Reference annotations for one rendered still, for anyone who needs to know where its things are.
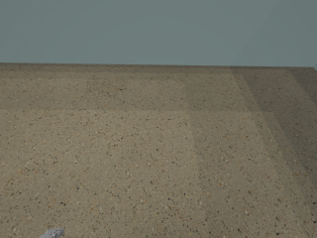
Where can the robot left hand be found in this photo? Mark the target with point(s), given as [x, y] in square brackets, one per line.
[53, 233]

